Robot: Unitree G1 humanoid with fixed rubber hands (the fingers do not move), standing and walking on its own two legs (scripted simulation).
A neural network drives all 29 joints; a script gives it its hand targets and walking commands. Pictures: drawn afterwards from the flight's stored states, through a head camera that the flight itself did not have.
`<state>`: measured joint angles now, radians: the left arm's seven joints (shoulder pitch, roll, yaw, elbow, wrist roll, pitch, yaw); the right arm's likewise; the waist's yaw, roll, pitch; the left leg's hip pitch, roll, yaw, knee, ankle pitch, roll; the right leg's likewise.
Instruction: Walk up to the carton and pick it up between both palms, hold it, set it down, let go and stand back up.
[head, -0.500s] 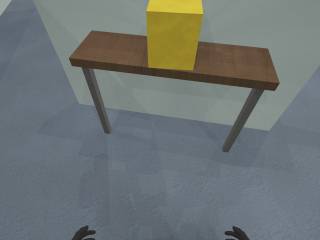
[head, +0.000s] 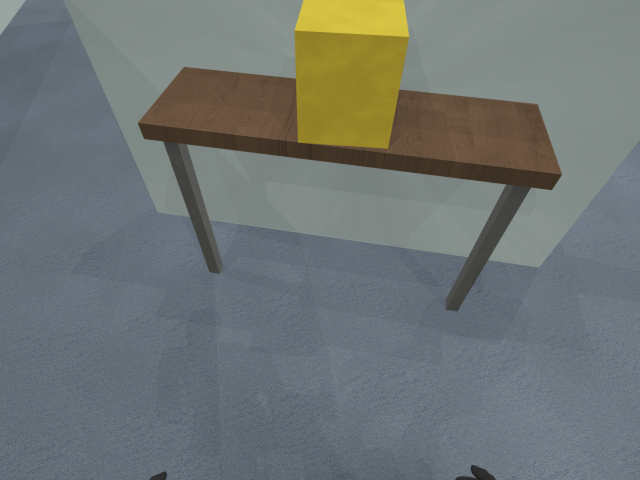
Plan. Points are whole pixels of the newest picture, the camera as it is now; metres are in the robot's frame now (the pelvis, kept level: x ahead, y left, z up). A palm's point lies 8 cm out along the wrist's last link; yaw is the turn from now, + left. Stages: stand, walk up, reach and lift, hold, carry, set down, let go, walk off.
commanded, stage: stand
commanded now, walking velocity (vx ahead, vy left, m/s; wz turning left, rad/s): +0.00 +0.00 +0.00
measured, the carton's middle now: (348, 72) +0.91 -0.07 +0.04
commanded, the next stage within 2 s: none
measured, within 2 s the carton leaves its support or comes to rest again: neither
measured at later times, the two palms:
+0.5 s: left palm out of the picture +0.03 +0.22 -0.13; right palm out of the picture +0.03 -0.21 -0.13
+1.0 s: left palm out of the picture +0.00 +0.22 -0.13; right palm out of the picture -0.01 -0.18 -0.14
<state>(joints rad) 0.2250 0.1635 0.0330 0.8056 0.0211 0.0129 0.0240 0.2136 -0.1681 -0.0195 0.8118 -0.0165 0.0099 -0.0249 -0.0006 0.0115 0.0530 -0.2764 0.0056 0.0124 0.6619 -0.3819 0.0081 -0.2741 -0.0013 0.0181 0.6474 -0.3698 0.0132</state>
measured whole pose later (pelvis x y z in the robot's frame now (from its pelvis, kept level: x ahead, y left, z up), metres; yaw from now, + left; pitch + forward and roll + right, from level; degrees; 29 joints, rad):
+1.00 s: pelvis +0.02 +0.01 +0.02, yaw +0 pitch -3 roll +0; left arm 0.27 0.10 0.02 1.18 0.02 0.01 0.06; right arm 0.27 -0.10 -0.01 1.19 -0.01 -0.01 -0.05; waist 0.00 0.01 0.08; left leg -0.09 -0.02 0.03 0.45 -0.31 0.03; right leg -0.09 -0.03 0.03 0.44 -0.30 0.04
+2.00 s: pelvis +0.02 +0.03 +0.02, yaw -1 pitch -2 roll +0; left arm 0.29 0.08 0.01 1.21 0.01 0.01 0.06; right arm 0.31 -0.09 0.00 1.19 -0.01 -0.03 -0.05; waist 0.00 0.00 0.07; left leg -0.09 -0.05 0.05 0.44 -0.30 0.06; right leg -0.11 -0.06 0.04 0.44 -0.29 0.07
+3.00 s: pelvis +0.04 +0.04 +0.01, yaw -1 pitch -2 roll +0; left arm 0.29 0.09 0.01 1.20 0.01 0.00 0.06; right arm 0.30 -0.10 0.00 1.16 -0.01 -0.04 -0.05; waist 0.00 -0.01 0.07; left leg -0.07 -0.06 0.06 0.43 -0.32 0.07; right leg -0.08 -0.08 0.03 0.43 -0.31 0.08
